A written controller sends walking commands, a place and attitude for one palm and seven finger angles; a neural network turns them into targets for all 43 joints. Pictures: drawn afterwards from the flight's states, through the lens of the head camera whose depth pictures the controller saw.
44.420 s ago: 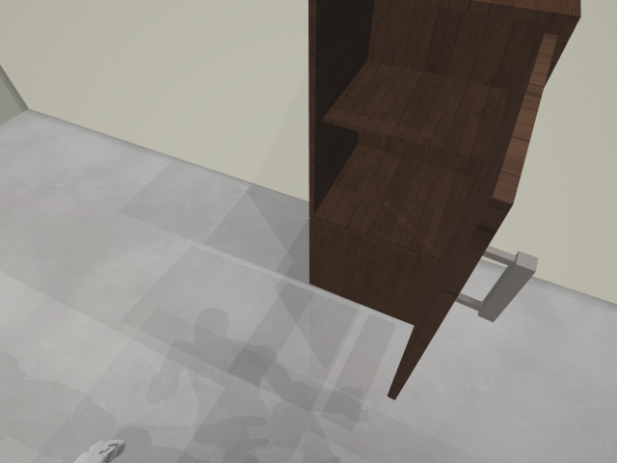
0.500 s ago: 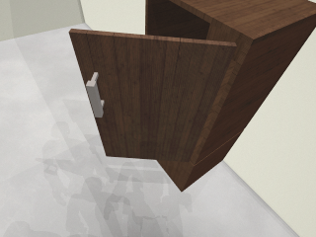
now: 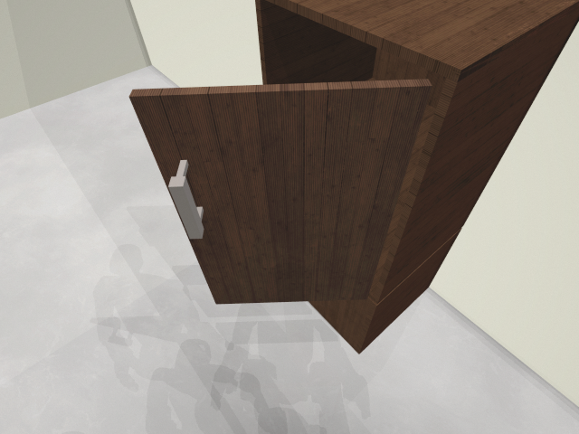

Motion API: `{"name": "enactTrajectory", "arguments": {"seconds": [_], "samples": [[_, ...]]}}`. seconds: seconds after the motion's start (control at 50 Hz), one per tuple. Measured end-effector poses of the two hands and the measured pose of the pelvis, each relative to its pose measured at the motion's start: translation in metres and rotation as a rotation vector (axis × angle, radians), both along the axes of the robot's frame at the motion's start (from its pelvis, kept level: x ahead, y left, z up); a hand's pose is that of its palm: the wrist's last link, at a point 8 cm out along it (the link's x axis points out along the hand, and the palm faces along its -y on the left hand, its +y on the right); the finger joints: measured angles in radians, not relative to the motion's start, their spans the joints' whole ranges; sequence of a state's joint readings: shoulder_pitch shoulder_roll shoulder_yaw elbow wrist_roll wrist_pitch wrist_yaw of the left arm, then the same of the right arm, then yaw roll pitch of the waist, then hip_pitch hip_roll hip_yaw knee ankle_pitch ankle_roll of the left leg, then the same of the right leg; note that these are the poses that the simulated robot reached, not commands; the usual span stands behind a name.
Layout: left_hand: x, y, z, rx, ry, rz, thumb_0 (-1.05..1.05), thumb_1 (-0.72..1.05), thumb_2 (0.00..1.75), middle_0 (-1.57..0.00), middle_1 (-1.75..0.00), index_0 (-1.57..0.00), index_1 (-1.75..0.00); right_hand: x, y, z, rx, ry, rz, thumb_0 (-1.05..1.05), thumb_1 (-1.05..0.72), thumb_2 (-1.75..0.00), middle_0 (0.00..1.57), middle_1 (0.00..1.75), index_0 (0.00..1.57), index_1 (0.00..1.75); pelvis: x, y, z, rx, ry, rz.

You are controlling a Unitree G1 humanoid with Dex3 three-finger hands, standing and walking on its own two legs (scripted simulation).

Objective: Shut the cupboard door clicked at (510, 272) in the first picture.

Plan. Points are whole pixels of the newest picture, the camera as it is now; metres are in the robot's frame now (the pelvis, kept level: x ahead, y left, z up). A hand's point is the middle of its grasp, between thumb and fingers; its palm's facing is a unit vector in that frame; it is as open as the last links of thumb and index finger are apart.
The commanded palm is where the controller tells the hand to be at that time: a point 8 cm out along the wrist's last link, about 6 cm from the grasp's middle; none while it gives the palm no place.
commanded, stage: come to a stop and stand still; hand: left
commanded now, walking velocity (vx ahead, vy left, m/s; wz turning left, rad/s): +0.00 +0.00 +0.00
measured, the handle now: (190, 200) +0.44 +0.19 +0.07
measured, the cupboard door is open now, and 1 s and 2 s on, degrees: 51 51 51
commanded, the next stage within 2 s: look again from close up in 0.02 s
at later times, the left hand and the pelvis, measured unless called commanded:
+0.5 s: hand out of the picture +0.02 +0.14 -0.17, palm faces +0.00 -0.98 -0.21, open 7.3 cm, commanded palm none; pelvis +0.03 -0.03 +0.00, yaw +0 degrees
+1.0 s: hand out of the picture +0.04 +0.12 -0.17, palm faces +0.03 -0.97 -0.23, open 7.3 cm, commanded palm none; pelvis +0.04 -0.06 +0.00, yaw +1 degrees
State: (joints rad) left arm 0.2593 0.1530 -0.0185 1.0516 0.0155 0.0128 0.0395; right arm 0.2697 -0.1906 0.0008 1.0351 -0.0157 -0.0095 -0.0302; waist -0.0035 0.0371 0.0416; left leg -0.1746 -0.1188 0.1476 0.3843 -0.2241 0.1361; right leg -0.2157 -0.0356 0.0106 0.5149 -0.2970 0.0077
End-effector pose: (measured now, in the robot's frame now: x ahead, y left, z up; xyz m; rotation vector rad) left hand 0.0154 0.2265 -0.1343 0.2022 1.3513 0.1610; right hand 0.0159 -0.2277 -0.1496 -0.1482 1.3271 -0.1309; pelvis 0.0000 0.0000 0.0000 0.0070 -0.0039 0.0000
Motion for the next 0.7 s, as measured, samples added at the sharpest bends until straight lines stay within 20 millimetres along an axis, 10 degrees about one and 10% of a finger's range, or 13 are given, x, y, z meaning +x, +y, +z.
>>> {"name": "enactTrajectory", "arguments": {"seconds": [0.28, 0.7], "samples": [[0.009, -0.018, -0.002, -0.014, 0.043, 0.004, 0.0, 0.92, 0.9, -0.2, -0.29, -0.2, -0.3, -0.032, 0.0, 0.002, 0.021, 0.139, -0.031, 0.01, -0.91, -0.9, 0.2, 0.3, 0.2, 0.3, 0.014, -0.014, 0.003, 0.004, 0.007, 0.005], [0.005, -0.054, -0.004, -0.042, 0.091, 0.037, 0.01, 0.92, 0.9, -0.2, -0.29, -0.2, -0.3, 0.021, -0.029, 0.003, 0.004, 0.093, 0.004, 0.01, -0.91, -0.9, 0.2, 0.3, 0.2, 0.3, 0.037, -0.04, 0.005, 0.008, 0.007, 0.012]]}}
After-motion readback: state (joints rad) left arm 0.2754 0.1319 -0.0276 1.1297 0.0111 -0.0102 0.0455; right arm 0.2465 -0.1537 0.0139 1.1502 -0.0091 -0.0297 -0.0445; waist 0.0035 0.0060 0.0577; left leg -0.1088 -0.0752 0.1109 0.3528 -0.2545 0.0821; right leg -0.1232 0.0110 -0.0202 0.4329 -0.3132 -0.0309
